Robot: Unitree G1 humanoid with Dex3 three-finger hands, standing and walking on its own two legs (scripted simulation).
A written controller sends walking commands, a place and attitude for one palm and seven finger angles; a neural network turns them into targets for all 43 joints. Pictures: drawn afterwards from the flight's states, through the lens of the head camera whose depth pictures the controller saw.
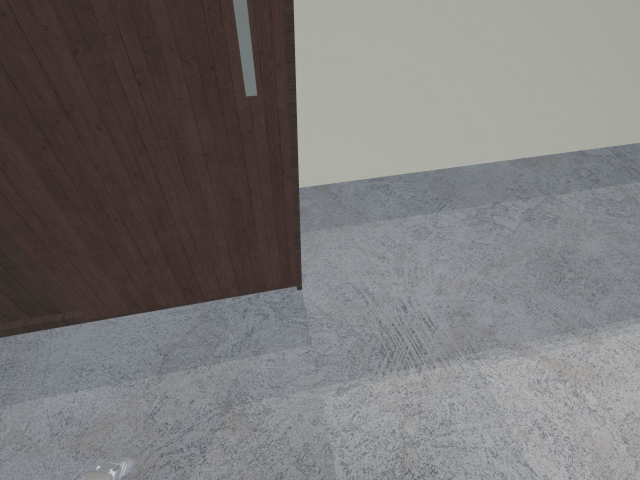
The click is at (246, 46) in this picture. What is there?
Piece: wardrobe's sliding door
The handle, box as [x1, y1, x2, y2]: [233, 0, 256, 95]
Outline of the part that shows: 233,0 246,95 256,95 246,0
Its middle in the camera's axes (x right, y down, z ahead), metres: -0.15 -0.41 +0.69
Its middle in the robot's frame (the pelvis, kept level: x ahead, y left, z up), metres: +0.82 +0.20 +0.22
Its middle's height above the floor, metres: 0.99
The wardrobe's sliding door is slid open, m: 0.00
